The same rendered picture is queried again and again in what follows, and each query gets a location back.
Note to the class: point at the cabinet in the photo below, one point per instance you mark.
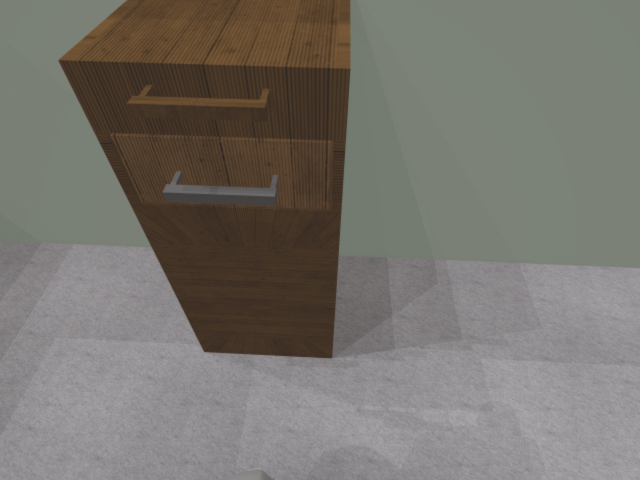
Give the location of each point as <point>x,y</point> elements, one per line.
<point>250,280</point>

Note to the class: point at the handle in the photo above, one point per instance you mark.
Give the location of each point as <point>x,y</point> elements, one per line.
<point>198,108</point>
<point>174,192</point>

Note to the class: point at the drawer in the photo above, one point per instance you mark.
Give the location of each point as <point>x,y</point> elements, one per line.
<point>303,166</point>

